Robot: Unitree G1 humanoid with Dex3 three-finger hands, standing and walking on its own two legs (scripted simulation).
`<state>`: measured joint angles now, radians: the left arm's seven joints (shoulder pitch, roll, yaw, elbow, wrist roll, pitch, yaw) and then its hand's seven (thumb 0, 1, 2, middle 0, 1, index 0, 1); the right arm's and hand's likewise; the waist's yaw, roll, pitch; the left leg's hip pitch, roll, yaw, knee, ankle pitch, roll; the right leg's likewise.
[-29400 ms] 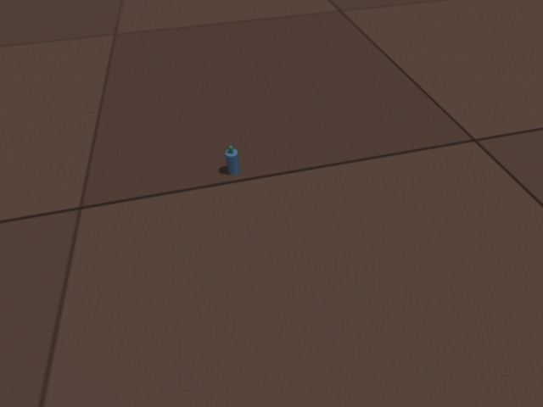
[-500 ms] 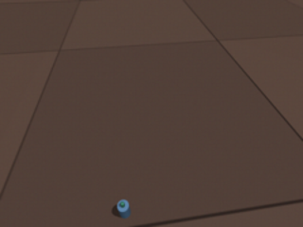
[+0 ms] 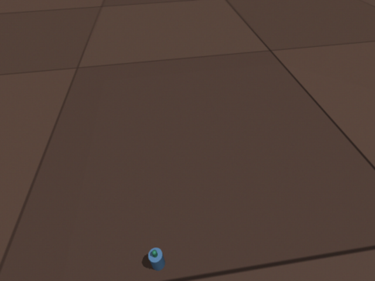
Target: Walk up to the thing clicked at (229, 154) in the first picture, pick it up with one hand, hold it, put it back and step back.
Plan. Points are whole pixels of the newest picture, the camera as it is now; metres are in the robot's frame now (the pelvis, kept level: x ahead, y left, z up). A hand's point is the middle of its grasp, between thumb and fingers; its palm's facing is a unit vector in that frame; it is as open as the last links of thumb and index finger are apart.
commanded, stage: stand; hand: left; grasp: from the side
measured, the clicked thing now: (156, 257) +0.39 +0.20 -0.69
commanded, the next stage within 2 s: step back in 1.26 s
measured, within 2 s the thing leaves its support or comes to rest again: neither
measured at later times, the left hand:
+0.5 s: hand out of the picture +0.08 +0.24 -0.16, palm faces -0.02 -0.94 -0.34, open 7.4 cm
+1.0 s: hand out of the picture +0.12 +0.24 -0.15, palm faces -0.01 -0.94 -0.34, open 7.4 cm
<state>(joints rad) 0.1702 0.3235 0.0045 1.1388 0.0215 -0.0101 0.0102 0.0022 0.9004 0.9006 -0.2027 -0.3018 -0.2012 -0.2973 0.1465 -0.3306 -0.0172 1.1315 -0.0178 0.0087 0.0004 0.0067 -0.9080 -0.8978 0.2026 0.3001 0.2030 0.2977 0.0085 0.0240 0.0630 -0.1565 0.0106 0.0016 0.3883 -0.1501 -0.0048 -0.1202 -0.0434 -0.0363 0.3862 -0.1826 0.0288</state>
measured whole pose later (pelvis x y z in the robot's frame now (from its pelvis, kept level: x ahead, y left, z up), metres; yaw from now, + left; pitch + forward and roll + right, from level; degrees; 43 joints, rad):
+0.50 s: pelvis +0.02 +0.00 +0.00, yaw -1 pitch -3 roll +0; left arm 0.12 0.32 0.01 1.16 0.01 -0.01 0.00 0.00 0.90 0.90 -0.20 -0.30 -0.20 -0.30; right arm 0.13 -0.33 -0.01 1.15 -0.01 0.00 0.00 0.01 -0.91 -0.90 0.20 0.30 0.20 0.30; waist 0.00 0.02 0.07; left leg -0.14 0.02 0.01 0.36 -0.16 -0.01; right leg -0.11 -0.03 -0.03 0.35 -0.19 0.02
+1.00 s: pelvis +0.04 +0.00 +0.00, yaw -1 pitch -3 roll +0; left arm 0.10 0.33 0.01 1.15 0.01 -0.01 0.00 0.00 0.90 0.90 -0.20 -0.30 -0.20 -0.30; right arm 0.09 -0.34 0.00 1.15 -0.01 0.00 0.00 0.01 -0.91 -0.90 0.20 0.30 0.20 0.30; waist 0.00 0.01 0.06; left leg -0.10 0.02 0.01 0.33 -0.18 -0.01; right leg -0.07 -0.04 -0.03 0.31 -0.20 0.03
